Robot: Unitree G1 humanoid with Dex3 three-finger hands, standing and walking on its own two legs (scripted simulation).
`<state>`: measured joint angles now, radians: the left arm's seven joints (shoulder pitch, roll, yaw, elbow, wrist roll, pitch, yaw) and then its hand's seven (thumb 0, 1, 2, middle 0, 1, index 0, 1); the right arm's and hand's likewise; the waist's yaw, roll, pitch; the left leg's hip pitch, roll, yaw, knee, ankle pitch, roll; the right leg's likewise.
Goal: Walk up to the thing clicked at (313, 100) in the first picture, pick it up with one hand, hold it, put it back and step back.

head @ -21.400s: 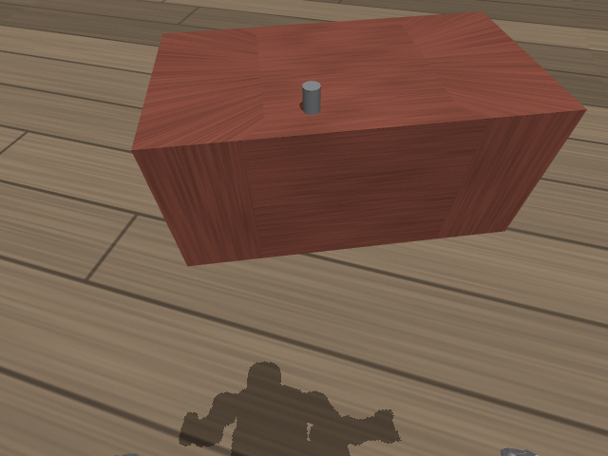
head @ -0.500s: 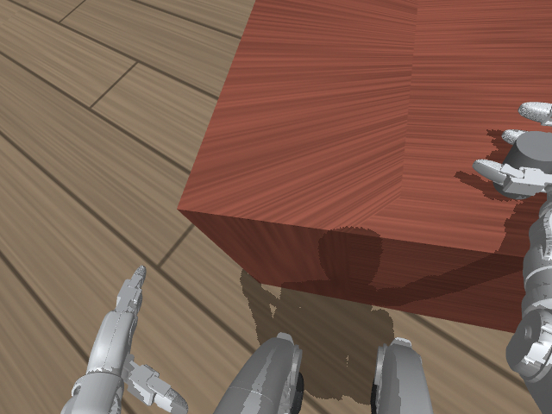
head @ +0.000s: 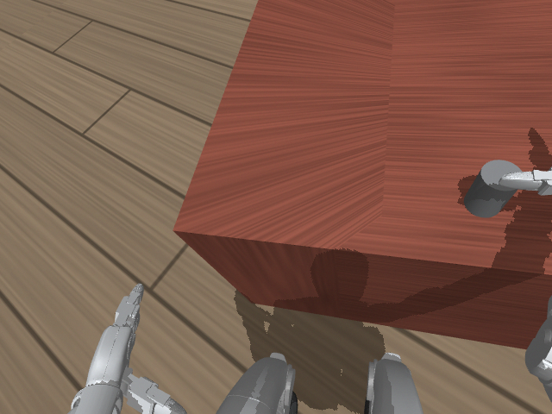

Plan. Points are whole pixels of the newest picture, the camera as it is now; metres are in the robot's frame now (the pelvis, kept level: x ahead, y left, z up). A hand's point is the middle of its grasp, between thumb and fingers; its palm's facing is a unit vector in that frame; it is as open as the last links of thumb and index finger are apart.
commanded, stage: withdraw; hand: right
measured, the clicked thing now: (491, 190) +0.46 -0.24 -0.04
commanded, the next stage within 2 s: rise in 0.02 s
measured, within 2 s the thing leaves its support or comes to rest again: neither
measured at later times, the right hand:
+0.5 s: hand out of the picture +0.41 -0.38 +0.11, palm faces +0.50 +0.81 -0.29, open 17.2 cm
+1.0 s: hand out of the picture +0.21 -0.25 +0.07, palm faces +0.33 +0.88 -0.33, open 17.0 cm
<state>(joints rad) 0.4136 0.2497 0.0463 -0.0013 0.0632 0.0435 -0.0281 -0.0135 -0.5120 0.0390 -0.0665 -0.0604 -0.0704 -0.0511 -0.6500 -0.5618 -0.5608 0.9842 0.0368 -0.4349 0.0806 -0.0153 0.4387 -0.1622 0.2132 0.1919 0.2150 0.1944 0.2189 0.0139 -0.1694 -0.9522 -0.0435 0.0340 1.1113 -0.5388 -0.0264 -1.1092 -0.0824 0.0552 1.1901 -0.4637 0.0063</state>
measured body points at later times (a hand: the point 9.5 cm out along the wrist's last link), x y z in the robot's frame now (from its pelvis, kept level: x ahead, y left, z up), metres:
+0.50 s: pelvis +0.01 -0.01 +0.05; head +0.07 -0.04 +0.50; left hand +0.16 +0.26 +0.02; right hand +0.38 -0.42 +0.13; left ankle +0.00 +0.15 -0.64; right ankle +0.05 -0.12 -0.64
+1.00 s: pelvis +0.02 +0.01 +0.07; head +0.04 +0.01 +0.52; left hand +0.19 +0.27 +0.02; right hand +0.18 -0.30 +0.09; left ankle +0.00 +0.15 -0.64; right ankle +0.05 -0.12 -0.64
